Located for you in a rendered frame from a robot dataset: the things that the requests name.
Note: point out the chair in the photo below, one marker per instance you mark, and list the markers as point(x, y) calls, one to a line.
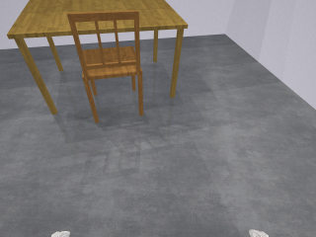
point(109, 62)

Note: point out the table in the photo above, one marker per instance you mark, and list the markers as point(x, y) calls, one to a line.
point(48, 18)

